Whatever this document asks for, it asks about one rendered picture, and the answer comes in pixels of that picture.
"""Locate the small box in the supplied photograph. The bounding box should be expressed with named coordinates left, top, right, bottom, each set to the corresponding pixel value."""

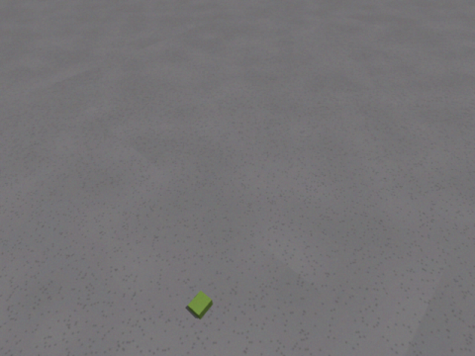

left=188, top=291, right=213, bottom=319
